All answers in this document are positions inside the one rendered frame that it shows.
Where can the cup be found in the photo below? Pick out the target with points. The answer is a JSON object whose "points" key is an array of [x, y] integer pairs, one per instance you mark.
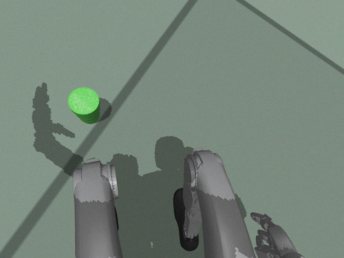
{"points": [[84, 102]]}

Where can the right robot foot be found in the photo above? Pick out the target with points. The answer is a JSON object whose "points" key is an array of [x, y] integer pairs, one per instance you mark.
{"points": [[179, 211]]}

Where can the right robot hand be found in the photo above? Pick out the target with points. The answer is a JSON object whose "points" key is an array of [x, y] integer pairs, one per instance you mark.
{"points": [[276, 237]]}

